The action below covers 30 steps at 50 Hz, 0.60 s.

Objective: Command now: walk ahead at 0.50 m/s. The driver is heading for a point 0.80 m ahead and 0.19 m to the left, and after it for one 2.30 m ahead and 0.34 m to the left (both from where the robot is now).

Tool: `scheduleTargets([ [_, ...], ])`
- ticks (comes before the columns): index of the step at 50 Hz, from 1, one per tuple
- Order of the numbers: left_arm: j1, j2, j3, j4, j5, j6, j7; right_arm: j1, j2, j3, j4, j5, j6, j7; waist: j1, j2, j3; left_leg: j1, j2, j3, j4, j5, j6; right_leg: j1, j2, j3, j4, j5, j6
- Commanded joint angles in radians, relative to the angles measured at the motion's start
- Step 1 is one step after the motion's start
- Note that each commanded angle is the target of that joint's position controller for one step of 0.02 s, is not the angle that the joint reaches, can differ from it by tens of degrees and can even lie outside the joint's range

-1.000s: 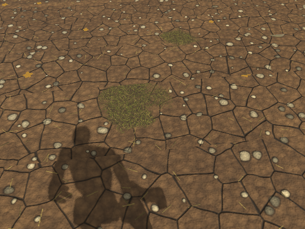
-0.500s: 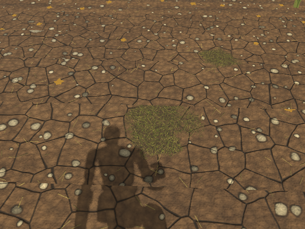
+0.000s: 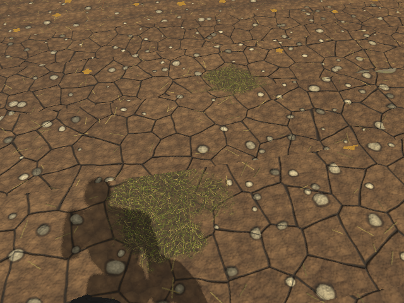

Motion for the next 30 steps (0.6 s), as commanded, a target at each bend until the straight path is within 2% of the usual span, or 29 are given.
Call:
scheduleTargets([
  [1, -0.016, 0.093, 0.029, -0.031, -0.002, -0.008, 0.013, 0.019, -0.146, -0.031, -0.033, -0.005, 0.002, -0.004, 0.043, 0.086, 0.1, -0.066, 0.296, -0.149, -0.089, 0.442, 0.193, 0.1, 0.026, -0.028, -0.061, 0.023, -0.004],
  [3, -0.022, 0.134, 0.059, -0.036, -0.008, -0.028, 0.021, 0.021, -0.168, -0.037, -0.032, 0.005, 0.01, -0.008, 0.064, 0.099, 0.071, -0.042, 0.274, -0.115, -0.015, 0.576, 0.156, 0.245, 0.073, -0.093, -0.082, -0.036, -0.034],
  [4, 0.063, 0.177, 0.084, -0.012, -0.026, -0.044, 0.028, -0.007, -0.175, -0.041, -0.046, -0.001, 0.005, -0.008, 0.109, 0.085, 0.01, -0.113, 0.222, -0.061, 0.108, 0.686, 0.113, 0.443, 0.089, -0.095, -0.045, -0.009, -0.066],
  [5, 0.244, 0.229, 0.101, 0.034, -0.037, -0.056, 0.031, 0.071, -0.093, -0.021, -0.054, -0.014, -0.003, -0.011, 0.123, -0.037, -0.2, -0.291, 0.116, 0.003, 0.378, 0.526, 0.033, 0.846, 0.003, 0.028, 0.006, 0.116, -0.181],
  [6, 0.517, 0.226, 0.102, 0.088, -0.042, -0.045, 0.033, 0.144, -0.006, 0.019, -0.058, -0.031, -0.014, 0.013, 0.216, -0.179, -0.42, -0.614, -0.029, -0.002, 0.682, -0.086, -0.026, 1.254, -0.254, 0.483, -0.173, -0.146, -0.369],
  [7, 0.668, 0.181, 0.103, 0.16, -0.01, -0.047, 0.042, -0.083, -0.087, -0.009, -0.089, 0.011, -0.005, 0.03, 0.322, -0.087, -0.246, -0.823, -0.021, -0.13, 0.87, -0.265, 0.024, 1.175, -0.233, 0.611, -0.339, -0.497, -0.262],
  [8, 0.559, 0.191, 0.109, 0.16, -0.013, -0.063, 0.052, -0.184, -0.098, -0.017, -0.113, 0.034, -0.01, 0.009, 0.278, -0.068, -0.049, -0.886, 0.043, -0.172, 0.923, -0.184, 0.061, 0.948, -0.218, 0.539, -0.379, -0.609, -0.195],
  [9, 0.421, 0.139, 0.098, 0.135, -0.022, -0.065, 0.058, -0.187, -0.127, -0.024, -0.106, 0.023, -0.016, -0.022, 0.216, -0.036, 0.0, -0.801, 0.1, -0.184, 0.897, -0.112, 0.075, 0.757, -0.204, 0.473, -0.403, -0.521, -0.197],
  [10, 0.364, 0.067, 0.072, 0.129, -0.029, -0.065, 0.061, -0.17, -0.103, -0.015, -0.111, 0.0, -0.018, -0.042, 0.158, -0.022, -0.033, -0.695, 0.141, -0.195, 0.849, -0.068, 0.087, 0.648, -0.195, 0.41, -0.425, -0.392, -0.207],
  [12, 0.277, -0.008, 0.049, 0.113, -0.028, -0.065, 0.069, -0.172, -0.027, 0.004, -0.121, -0.023, 0.001, -0.055, 0.089, 0.031, -0.017, -0.549, 0.183, -0.2, 0.778, -0.067, 0.066, 0.467, -0.192, 0.329, -0.493, -0.288, -0.198],
  [13, 0.254, -0.003, 0.054, 0.108, -0.029, -0.073, 0.072, -0.183, -0.017, 0.006, -0.123, -0.012, 0.011, -0.054, 0.076, 0.041, 0.002, -0.529, 0.179, -0.181, 0.715, -0.071, 0.048, 0.429, -0.168, 0.266, -0.526, -0.272, -0.185],
  [14, 0.241, 0.028, 0.065, 0.104, -0.025, -0.081, 0.073, -0.191, -0.015, 0.01, -0.127, 0.005, 0.015, -0.049, 0.075, 0.044, 0.001, -0.506, 0.167, -0.16, 0.655, -0.018, 0.03, 0.4, -0.142, 0.201, -0.544, -0.227, -0.172],
  [15, 0.257, 0.051, 0.073, 0.117, -0.017, -0.089, 0.068, -0.202, -0.015, 0.013, -0.13, 0.014, 0.019, -0.042, 0.083, 0.04, 0.01, -0.498, 0.158, -0.145, 0.613, 0.067, 0.018, 0.381, -0.125, 0.156, -0.549, -0.17, -0.171],
  [16, 0.304, 0.059, 0.075, 0.132, -0.004, -0.089, 0.057, -0.211, -0.027, 0.011, -0.135, 0.011, 0.022, -0.031, 0.097, 0.051, 0.018, -0.509, 0.152, -0.138, 0.562, 0.151, 0.006, 0.379, -0.116, 0.126, -0.546, -0.136, -0.172],
  [18, 0.364, 0.068, 0.08, 0.167, 0.012, -0.076, 0.024, -0.245, -0.009, 0.017, -0.152, 0.001, 0.032, -0.011, 0.111, 0.028, 0.028, -0.469, 0.135, -0.099, 0.522, 0.261, -0.008, 0.336, -0.096, 0.057, -0.525, -0.135, -0.171],
  [19, 0.388, 0.062, 0.078, 0.176, 0.013, -0.074, 0.013, -0.256, -0.026, 0.011, -0.159, 0.0, 0.038, -0.004, 0.118, 0.018, 0.043, -0.487, 0.134, -0.106, 0.501, 0.291, -0.006, 0.352, -0.111, 0.051, -0.52, -0.146, -0.175],
  [20, 0.418, 0.057, 0.077, 0.187, 0.042, -0.07, 0.015, -0.18, -0.028, 0.012, -0.138, -0.013, 0.033, 0.007, 0.107, 0.011, 0.033, -0.44, 0.129, -0.12, 0.64, 0.386, 0.0, 0.331, -0.118, 0.034, -0.466, -0.104, -0.175],
  [21, 0.426, 0.039, 0.069, 0.19, 0.045, -0.07, 0.017, -0.187, -0.048, 0.003, -0.144, -0.013, 0.027, 0.011, 0.105, 0.018, 0.043, -0.514, 0.137, -0.144, 0.644, 0.388, 0.009, 0.388, -0.141, 0.04, -0.437, -0.09, -0.183],
  [22, 0.432, 0.033, 0.065, 0.19, 0.044, -0.069, 0.026, -0.227, -0.072, -0.006, -0.165, -0.011, 0.02, 0.01, 0.119, 0.026, 0.049, -0.585, 0.14, -0.151, 0.63, 0.356, 0.017, 0.475, -0.161, 0.052, -0.408, -0.071, -0.184],
  [23, 0.451, 0.023, 0.059, 0.193, 0.037, -0.067, 0.038, -0.271, -0.08, -0.009, -0.186, -0.011, 0.011, 0.006, 0.135, 0.026, 0.05, -0.634, 0.14, -0.146, 0.618, 0.31, 0.025, 0.551, -0.172, 0.057, -0.379, -0.064, -0.178],
  [24, 0.474, 0.028, 0.058, 0.2, 0.04, -0.065, 0.052, -0.261, -0.091, -0.02, -0.186, -0.005, 0.009, 0.0, 0.142, 0.0, 0.047, -0.669, 0.14, -0.143, 0.621, 0.262, 0.031, 0.625, -0.181, 0.056, -0.341, -0.063, -0.173],
  [25, 0.511, 0.032, 0.059, 0.213, 0.038, -0.064, 0.066, -0.27, -0.086, -0.022, -0.196, -0.006, 0.005, -0.004, 0.165, 0.001, 0.058, -0.701, 0.143, -0.142, 0.62, 0.221, 0.03, 0.679, -0.197, 0.06, -0.31, -0.058, -0.176],
  [27, 0.52, 0.059, 0.059, 0.209, 0.025, -0.063, 0.085, -0.331, -0.067, -0.027, -0.237, -0.005, 0.0, -0.009, 0.177, 0.006, 0.084, -0.677, 0.13, -0.1, 0.593, 0.15, 0.032, 0.7, -0.209, 0.035, -0.265, 0.042, -0.167],
  [28, 0.494, 0.084, 0.064, 0.196, 0.017, -0.064, 0.088, -0.323, -0.06, -0.031, -0.246, -0.003, -0.002, -0.008, 0.16, 0.003, 0.083, -0.58, 0.107, -0.059, 0.578, 0.106, 0.039, 0.651, -0.195, -0.006, -0.234, 0.145, -0.152],
  [29, 0.438, 0.122, 0.075, 0.172, 0.012, -0.065, 0.082, -0.262, -0.067, -0.039, -0.239, 0.002, -0.004, -0.007, 0.119, 0.005, 0.074, -0.403, 0.066, 0.001, 0.567, 0.074, 0.048, 0.546, -0.166, -0.068, -0.178, 0.288, -0.132],
  [30, 0.382, 0.166, 0.09, 0.152, 0.018, -0.065, 0.066, -0.112, -0.089, -0.058, -0.191, 0.008, -0.014, -0.004, 0.048, 0.03, 0.052, -0.176, 0.002, 0.072, 0.55, 0.114, 0.049, 0.42, -0.114, -0.141, -0.028, 0.385, -0.115],
])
